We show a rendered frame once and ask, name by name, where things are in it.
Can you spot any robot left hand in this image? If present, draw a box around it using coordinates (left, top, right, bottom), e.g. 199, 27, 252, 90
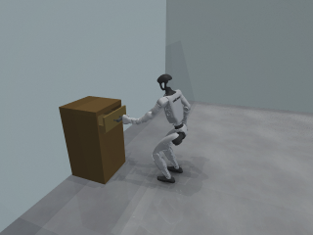
122, 115, 130, 124

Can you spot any left robot forearm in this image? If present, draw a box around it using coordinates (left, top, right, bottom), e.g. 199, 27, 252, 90
129, 113, 152, 125

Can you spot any right robot forearm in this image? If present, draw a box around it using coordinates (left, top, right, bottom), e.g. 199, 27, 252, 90
181, 109, 191, 123

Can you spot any cabinet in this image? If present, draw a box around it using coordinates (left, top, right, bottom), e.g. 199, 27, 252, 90
59, 96, 126, 184

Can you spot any right robot upper arm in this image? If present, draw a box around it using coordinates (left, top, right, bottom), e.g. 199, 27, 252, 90
175, 89, 191, 112

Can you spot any drawer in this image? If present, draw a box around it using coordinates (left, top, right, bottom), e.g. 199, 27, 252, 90
98, 105, 126, 134

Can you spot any right robot thigh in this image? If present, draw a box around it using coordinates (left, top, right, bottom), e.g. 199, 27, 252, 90
164, 127, 175, 151

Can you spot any humanoid robot torso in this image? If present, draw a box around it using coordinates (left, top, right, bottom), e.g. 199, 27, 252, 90
163, 92, 188, 140

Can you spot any handle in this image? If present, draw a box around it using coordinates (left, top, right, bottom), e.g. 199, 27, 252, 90
113, 116, 123, 122

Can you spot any left robot upper arm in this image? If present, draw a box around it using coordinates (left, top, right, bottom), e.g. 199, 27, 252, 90
148, 97, 169, 119

